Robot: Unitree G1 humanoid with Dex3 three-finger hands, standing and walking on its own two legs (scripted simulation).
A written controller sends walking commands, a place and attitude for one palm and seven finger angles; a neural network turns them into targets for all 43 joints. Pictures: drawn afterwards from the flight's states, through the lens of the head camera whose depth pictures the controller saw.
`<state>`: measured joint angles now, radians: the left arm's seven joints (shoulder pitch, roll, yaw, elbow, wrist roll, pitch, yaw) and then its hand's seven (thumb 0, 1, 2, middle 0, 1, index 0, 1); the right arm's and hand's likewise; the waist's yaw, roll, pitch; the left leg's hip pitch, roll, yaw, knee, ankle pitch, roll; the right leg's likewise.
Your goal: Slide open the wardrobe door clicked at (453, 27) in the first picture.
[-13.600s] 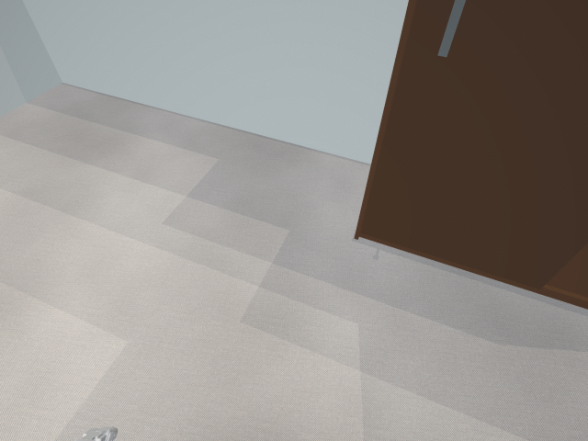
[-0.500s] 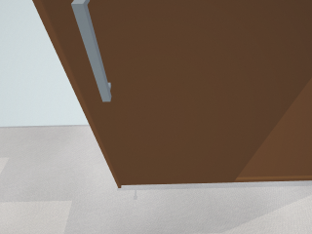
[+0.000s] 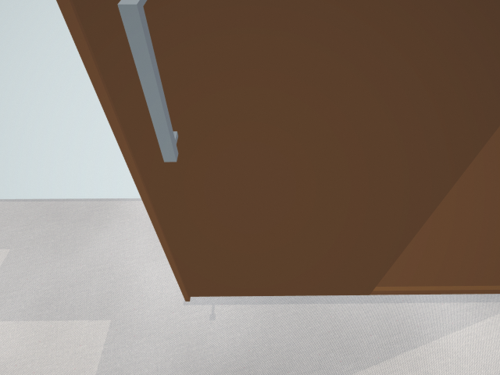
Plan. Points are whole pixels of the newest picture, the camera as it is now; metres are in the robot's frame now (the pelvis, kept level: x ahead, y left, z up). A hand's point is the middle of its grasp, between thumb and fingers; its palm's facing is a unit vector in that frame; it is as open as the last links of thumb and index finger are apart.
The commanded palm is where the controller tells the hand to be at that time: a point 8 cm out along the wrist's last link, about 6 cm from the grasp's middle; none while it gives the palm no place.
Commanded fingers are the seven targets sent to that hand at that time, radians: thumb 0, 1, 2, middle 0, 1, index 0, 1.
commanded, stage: look again from close up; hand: left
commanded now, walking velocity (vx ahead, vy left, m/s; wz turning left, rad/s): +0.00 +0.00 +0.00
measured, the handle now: (157, 87) +0.48 +0.18 +0.22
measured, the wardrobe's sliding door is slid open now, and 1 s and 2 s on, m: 0.00 0.00 0.00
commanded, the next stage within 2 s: raise the hand with hooked fingers in 0.06 s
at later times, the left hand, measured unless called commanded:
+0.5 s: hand (148, 318) +0.19 +0.16 +0.03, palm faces +0.00 -1.00 +0.04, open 8.1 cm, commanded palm +0.12 +0.24 +0.00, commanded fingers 0.00 0.48 0.72 -0.23 -0.57 -0.23 -0.57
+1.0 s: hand (82, 281) +0.22 +0.25 +0.09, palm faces +0.11 -0.99 -0.08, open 11.1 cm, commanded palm +0.17 +0.29 +0.10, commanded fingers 0.00 -0.10 0.47 -0.27 -0.94 -0.27 -0.94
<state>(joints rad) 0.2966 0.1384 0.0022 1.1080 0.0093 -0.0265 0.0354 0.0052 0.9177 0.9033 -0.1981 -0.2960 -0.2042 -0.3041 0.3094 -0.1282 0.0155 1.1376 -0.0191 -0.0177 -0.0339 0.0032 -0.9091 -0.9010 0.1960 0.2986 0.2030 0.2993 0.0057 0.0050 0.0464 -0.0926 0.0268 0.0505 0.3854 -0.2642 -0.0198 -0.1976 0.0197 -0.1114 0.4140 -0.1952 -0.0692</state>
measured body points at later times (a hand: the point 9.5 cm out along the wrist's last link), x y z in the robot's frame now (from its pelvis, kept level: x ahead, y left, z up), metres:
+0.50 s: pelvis -0.02 +0.02 -0.04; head -0.01 +0.02 +0.41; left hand +0.19 +0.22 +0.03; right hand +0.19 -0.25 -0.07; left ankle -0.03 +0.13 -0.74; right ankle +0.02 -0.07 -0.74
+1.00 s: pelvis +0.00 +0.04 -0.02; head +0.01 +0.03 +0.43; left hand +0.20 +0.30 +0.09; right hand +0.16 -0.17 -0.11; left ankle -0.04 +0.13 -0.74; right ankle +0.02 -0.07 -0.74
